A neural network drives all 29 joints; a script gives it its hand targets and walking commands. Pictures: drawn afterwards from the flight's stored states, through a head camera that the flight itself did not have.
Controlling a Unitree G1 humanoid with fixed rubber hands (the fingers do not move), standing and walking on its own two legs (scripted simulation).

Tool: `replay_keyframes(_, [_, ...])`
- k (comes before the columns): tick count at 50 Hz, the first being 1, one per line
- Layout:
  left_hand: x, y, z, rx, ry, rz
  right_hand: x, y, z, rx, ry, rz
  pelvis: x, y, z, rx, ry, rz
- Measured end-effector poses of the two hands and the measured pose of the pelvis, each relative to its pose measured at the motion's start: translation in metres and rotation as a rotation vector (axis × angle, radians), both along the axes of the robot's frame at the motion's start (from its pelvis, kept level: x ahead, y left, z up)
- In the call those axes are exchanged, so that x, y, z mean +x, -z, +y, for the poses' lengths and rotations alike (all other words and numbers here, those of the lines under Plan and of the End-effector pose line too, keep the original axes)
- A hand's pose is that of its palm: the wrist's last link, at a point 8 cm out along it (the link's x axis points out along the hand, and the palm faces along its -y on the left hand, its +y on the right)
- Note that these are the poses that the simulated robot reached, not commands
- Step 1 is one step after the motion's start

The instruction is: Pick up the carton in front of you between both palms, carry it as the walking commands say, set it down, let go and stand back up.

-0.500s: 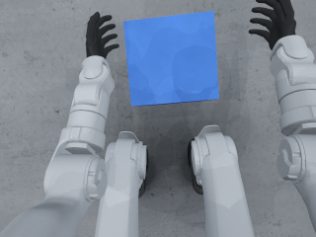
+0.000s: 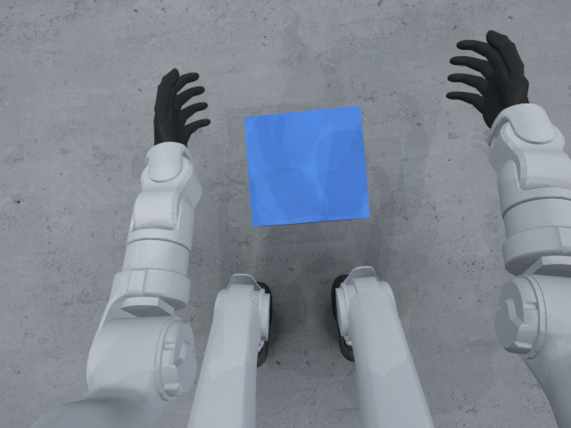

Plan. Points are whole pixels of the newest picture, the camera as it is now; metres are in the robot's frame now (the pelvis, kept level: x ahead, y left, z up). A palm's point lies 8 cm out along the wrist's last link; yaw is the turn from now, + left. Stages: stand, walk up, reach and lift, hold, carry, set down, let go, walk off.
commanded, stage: set down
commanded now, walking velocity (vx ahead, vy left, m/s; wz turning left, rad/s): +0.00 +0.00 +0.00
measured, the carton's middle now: (306, 176) +0.46 -0.03 -0.43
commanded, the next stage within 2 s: let go in 0.24 s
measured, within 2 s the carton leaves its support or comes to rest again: neither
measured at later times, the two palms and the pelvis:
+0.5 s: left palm (106, 164) +0.43 +0.16 +0.01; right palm out of the picture +0.43 -0.26 +0.01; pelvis +0.04 -0.01 +0.13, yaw -2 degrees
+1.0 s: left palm out of the picture +0.30 +0.23 +0.14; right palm out of the picture +0.29 -0.23 +0.14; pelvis +0.11 +0.01 +0.22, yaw -2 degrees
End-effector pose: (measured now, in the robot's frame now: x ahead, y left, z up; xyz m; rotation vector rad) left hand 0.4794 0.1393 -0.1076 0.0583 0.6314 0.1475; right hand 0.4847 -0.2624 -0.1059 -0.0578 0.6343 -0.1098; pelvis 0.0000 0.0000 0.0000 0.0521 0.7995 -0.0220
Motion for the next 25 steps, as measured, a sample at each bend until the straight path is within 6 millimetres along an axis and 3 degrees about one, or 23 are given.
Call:
replay_keyframes(16, [-0.009, -0.088, 0.005, 0.012, 0.015, 0.020, -0.004, -0.087, 0.003, -0.012, -0.017, 0.027, 0.018, -0.084, -0.005, -0.008, 0.010, -0.038])
replay_keyframes(20, [-0.022, -0.102, 0.007, 0.041, 0.054, 0.048, -0.020, -0.101, 0.002, -0.049, -0.022, 0.057, 0.025, -0.103, -0.006, -0.014, 0.011, -0.061])
replay_keyframes(25, [-0.052, -0.122, 0.018, 0.088, 0.116, 0.105, -0.058, -0.119, 0.002, -0.083, -0.019, 0.106, 0.038, -0.129, -0.006, -0.023, 0.012, -0.119])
